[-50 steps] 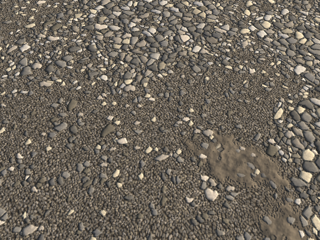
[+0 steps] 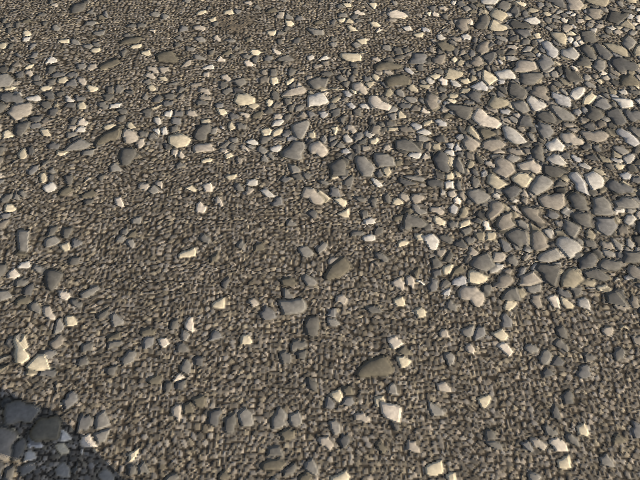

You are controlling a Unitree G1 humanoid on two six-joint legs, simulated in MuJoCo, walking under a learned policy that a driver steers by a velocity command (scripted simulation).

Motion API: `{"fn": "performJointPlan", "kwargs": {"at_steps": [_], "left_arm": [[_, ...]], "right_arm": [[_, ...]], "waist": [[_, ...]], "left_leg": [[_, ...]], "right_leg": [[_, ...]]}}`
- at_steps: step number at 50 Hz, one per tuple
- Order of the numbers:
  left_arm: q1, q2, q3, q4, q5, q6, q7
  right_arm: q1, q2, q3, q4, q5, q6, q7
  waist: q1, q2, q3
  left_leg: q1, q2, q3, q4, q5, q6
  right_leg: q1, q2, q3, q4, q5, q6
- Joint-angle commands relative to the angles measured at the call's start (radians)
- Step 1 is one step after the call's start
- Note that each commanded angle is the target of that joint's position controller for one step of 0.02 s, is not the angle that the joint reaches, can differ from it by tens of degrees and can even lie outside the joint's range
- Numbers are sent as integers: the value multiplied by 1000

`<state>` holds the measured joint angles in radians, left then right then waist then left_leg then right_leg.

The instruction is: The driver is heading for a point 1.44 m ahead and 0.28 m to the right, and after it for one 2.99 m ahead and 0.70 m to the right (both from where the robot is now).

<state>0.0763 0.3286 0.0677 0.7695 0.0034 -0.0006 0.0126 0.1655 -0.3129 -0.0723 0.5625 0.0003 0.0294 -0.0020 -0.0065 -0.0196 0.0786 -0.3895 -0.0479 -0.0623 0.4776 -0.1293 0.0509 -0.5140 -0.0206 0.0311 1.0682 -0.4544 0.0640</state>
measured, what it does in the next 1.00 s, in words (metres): walks ahead: right foot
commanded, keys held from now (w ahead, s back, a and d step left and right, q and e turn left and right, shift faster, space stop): no key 0.62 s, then w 0.38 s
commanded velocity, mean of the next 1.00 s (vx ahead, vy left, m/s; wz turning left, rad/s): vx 0.11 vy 0.00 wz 0.14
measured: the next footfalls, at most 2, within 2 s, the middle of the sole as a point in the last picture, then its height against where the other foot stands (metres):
right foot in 0.22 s outside the picture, level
right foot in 1.26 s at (377, 474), level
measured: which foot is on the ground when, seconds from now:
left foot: down 0.00-1.00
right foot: up 0.00-0.20, down 0.22-0.88, up 0.90-1.00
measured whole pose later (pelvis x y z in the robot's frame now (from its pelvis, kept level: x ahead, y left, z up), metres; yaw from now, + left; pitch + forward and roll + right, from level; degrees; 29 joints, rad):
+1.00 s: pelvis +0.10 -0.01 +0.00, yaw +6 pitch +1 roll +0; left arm 0.24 0.29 0.03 0.84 -0.03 -0.08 -0.01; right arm 0.42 -0.23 -0.05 0.81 0.01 -0.09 0.01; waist -0.03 -0.03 -0.01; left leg -0.13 -0.02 -0.03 0.47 -0.36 0.03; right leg -0.45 -0.01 0.01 1.07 -0.45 -0.04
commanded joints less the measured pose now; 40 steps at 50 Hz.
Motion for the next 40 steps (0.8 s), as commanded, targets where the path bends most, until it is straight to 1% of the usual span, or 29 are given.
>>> {"fn": "performJointPlan", "kwargs": {"at_steps": [1,3,7,8,9,10,11,12,13,14,16,17,18,19,20,21,22,23,24,25,27,31,32,33,34,35,36,38,40], "left_arm": [[77,74,18,-33,-2,0,9],[71,57,9,-32,-2,2,6],[49,64,9,-49,-6,2,-6],[55,61,8,-50,-6,-1,-11],[76,51,7,-46,-3,-6,-17],[98,42,5,-40,5,-11,-22],[108,72,8,-46,25,-15,-22],[78,157,21,-58,39,-15,-17],[42,115,9,-59,52,-18,-17],[-12,82,-3,-78,46,-25,-15],[-24,83,-4,-70,18,-31,-8],[-21,78,-7,-63,9,-34,-5],[-10,69,-12,-54,5,-31,-5],[20,61,-15,-43,3,-30,-8],[49,53,-17,-36,6,-32,-11],[67,46,-21,-34,11,-36,-16],[110,60,-18,-33,12,-41,-23],[79,67,-19,-28,11,-40,-24],[52,58,-21,-32,8,-37,-24],[43,42,-26,-32,8,-33,-21],[50,40,-27,-26,10,-25,-19],[50,31,-31,-7,10,-20,-15],[61,26,-33,4,11,-18,-14],[62,35,-30,10,7,-14,-11],[66,53,-23,14,0,-11,-7],[72,61,-20,15,-6,-11,-3],[82,65,-19,15,-10,-17,0],[128,80,-12,29,-18,-36,1],[158,108,-2,42,-21,-46,0]], "right_arm": [[-31,-164,-51,-71,-5,-9,-19],[-31,-158,-50,-63,-3,-6,-25],[-22,-143,-38,-42,-9,2,-17],[-28,-136,-33,-37,-7,4,-15],[-41,-124,-26,-34,-3,5,-14],[-35,-103,-17,-24,-1,5,-13],[7,-69,-6,-8,-7,1,-14],[72,-39,0,-7,-19,-5,-12],[25,-78,-10,-18,-19,-11,-18],[1,-114,-22,-11,-16,-11,-22],[-9,-83,-19,11,-18,-3,-26],[-5,-61,-14,18,-20,-1,-24],[5,-36,-6,31,-18,-1,-20],[5,-27,-1,39,-17,-1,-17],[0,-37,-2,41,-18,0,-16],[-2,-61,-5,37,-17,2,-17],[-2,-102,-15,53,-10,5,-19],[15,-75,-14,59,-10,4,-16],[20,-55,-7,69,-16,3,-14],[12,-56,-6,76,-19,1,-14],[11,-54,-6,89,-18,-6,-17],[25,-49,-3,115,-16,-14,-24],[41,-42,0,127,-16,-14,-27],[51,-45,-2,135,-13,-12,-30],[63,-54,-5,139,-9,-13,-34],[68,-55,-5,137,-6,-19,-36],[68,-50,-4,133,-3,-30,-36],[64,-27,1,127,7,-63,-29],[60,-1,5,123,18,-92,-17]], "waist": [[29,143,-223],[14,151,-235],[-13,185,-211],[-7,183,-201],[12,177,-191],[28,165,-181],[17,98,-170],[-55,-112,-150],[-33,-216,-120],[-29,-186,-93],[-22,-166,-94],[-21,-163,-100],[-27,-146,-105],[-21,-133,-112],[-8,-117,-126],[6,-86,-137],[45,-16,-142],[10,-19,-142],[7,-12,-128],[12,7,-116],[20,42,-102],[20,53,-90],[19,49,-107],[18,38,-91],[16,20,-61],[17,3,-18],[21,-10,16],[31,-53,32],[25,-130,20]], "left_leg": [[174,219,-240,-129,277,195],[153,213,-237,-119,209,186],[121,222,-294,-110,56,174],[115,219,-305,-98,30,163],[95,205,-303,-78,6,144],[66,179,-292,-58,-31,109],[23,126,-255,1,-114,48],[-39,-3,-112,130,-272,-21],[10,-6,-62,191,-358,-58],[48,22,-65,243,-334,-73],[57,35,-45,199,-259,-88],[85,50,-42,158,-220,-94],[132,48,-24,84,-167,-94],[173,48,-19,11,-80,-91],[209,61,-34,-14,9,-86],[239,87,-62,-13,117,-73],[243,83,-63,32,108,-47],[211,73,-59,22,50,-39],[200,75,-65,2,33,-42],[190,77,-70,-9,37,-45],[182,79,-74,-16,48,-47],[170,81,-78,-25,30,-49],[177,71,-68,-30,-57,-47],[155,52,-52,-22,-203,-39],[112,36,-38,-9,-363,-27],[59,33,-34,0,-466,-16],[17,36,-32,15,-499,-7],[-41,38,-9,81,-447,-2],[-46,28,60,178,-320,-8]], "right_leg": [[22,9,20,-107,57,22],[78,6,20,-197,90,24],[150,7,10,-320,108,6],[176,9,3,-377,126,-6],[231,14,-11,-474,182,-22],[303,13,-19,-592,266,-44],[360,-69,63,-670,332,-79],[352,-232,245,-724,414,-168],[211,-315,355,-792,353,-275],[187,-287,329,-797,308,-280],[242,-215,241,-760,318,-227],[262,-202,215,-735,369,-213],[268,-173,175,-710,421,-195],[282,-147,146,-688,437,-174],[292,-129,133,-672,424,-152],[284,-108,121,-657,386,-129],[265,-72,89,-671,343,-109],[291,-62,63,-654,301,-97],[287,-57,52,-646,274,-94],[285,-54,43,-640,265,-94],[284,-42,30,-632,264,-90],[290,-31,19,-627,254,-86],[294,-22,10,-635,166,-86],[279,-11,7,-638,43,-94],[254,-10,17,-641,-94,-111],[225,-24,44,-657,-202,-131],[208,-47,82,-675,-266,-154],[241,-119,196,-720,-321,-203],[274,-222,340,-802,-353,-260]]}}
